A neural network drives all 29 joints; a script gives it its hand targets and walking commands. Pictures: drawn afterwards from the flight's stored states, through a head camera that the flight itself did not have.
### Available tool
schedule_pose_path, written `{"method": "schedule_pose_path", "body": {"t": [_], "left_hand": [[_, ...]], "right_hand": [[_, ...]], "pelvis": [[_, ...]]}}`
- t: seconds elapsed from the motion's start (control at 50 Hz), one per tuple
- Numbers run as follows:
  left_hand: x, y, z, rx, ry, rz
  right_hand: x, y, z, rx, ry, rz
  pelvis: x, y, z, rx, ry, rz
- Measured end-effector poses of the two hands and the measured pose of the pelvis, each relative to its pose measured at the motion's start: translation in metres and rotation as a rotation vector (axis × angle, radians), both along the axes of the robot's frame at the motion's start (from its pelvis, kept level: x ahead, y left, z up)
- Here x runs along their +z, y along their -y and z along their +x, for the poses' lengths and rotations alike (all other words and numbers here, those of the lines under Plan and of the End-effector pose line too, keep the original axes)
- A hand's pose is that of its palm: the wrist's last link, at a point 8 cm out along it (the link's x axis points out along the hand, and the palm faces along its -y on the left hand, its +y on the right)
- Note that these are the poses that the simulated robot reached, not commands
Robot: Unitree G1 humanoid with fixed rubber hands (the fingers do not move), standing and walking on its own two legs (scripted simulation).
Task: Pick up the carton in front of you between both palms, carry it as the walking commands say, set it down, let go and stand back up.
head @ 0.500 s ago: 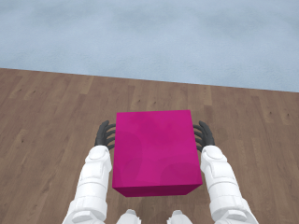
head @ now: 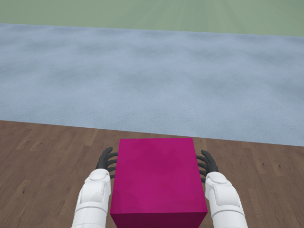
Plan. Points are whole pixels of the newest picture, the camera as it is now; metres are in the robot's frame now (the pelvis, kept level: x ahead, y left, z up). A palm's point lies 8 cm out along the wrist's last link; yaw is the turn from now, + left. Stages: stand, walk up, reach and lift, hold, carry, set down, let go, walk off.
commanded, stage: reach and lift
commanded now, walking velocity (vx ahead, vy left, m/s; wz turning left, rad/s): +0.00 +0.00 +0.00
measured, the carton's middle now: (156, 190) +0.28 +0.00 -0.05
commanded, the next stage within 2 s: hold in 0.96 s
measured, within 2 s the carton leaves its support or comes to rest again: neither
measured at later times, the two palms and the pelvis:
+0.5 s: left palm (102, 172) +0.29 +0.15 +0.03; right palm (213, 175) +0.28 -0.15 +0.03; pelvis -0.01 +0.00 +0.00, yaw +0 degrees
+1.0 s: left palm (101, 169) +0.29 +0.15 +0.05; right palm (213, 172) +0.29 -0.15 +0.04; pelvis +0.00 +0.00 +0.01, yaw +0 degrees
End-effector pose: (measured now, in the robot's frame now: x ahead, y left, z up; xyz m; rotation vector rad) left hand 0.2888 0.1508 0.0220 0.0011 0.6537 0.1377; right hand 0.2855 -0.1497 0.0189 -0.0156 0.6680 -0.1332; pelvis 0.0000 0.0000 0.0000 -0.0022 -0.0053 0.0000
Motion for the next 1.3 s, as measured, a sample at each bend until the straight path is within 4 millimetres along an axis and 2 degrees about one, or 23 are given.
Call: {"method": "schedule_pose_path", "body": {"t": [0.16,0.3,0.84,1.0,1.14,1.3], "left_hand": [[0.002,0.001,-0.006,-0.003,-0.031,0.004],[0.006,0.001,-0.005,0.002,-0.018,0.002],[0.018,0.001,0.002,-0.016,-0.016,0.027],[0.023,0.001,0.000,-0.015,-0.009,0.026],[0.038,0.001,-0.004,-0.012,0.019,0.022],[0.036,0.000,-0.009,-0.007,-0.003,0.016]], "right_hand": [[0.002,0.001,-0.008,0.000,-0.031,-0.001],[0.006,0.001,-0.005,0.002,-0.018,0.002],[0.018,0.001,0.002,0.017,-0.017,-0.022],[0.023,0.001,0.000,0.016,-0.012,-0.021],[0.037,0.000,-0.004,0.014,0.016,-0.018],[0.036,0.000,-0.009,0.010,-0.006,-0.012]], "pelvis": [[-0.001,0.000,-0.013,-0.003,0.048,0.000],[-0.001,0.000,-0.018,-0.003,0.056,0.000],[0.006,0.002,0.002,0.000,0.073,0.001],[0.006,0.001,0.001,-0.001,0.085,0.001],[0.007,0.001,-0.001,-0.001,0.105,0.001],[0.006,0.001,-0.009,-0.001,0.123,0.000]]}}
